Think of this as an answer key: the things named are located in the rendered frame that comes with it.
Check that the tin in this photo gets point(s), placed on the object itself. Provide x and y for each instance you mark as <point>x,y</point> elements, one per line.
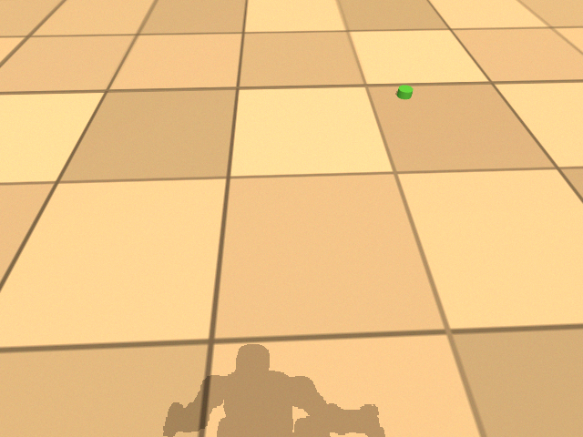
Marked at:
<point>405,92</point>

